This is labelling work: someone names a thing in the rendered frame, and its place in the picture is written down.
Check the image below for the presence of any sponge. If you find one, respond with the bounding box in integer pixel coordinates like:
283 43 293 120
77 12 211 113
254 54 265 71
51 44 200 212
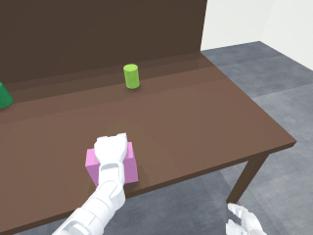
85 142 139 188

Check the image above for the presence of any left robot hand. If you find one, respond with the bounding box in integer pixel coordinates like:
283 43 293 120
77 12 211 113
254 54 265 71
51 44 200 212
94 132 128 165

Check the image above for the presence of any table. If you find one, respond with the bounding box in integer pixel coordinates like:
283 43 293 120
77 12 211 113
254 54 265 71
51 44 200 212
0 0 297 235

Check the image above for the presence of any left robot forearm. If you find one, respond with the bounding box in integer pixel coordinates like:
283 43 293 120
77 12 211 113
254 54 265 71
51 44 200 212
52 160 125 235

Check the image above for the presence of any right robot hand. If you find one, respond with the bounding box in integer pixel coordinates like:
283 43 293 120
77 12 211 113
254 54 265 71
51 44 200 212
226 203 263 235

